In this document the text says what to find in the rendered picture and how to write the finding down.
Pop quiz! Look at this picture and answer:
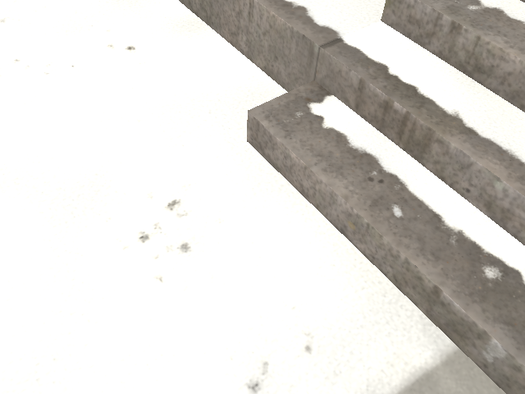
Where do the stairs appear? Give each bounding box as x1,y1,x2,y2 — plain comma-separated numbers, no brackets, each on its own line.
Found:
247,0,525,394

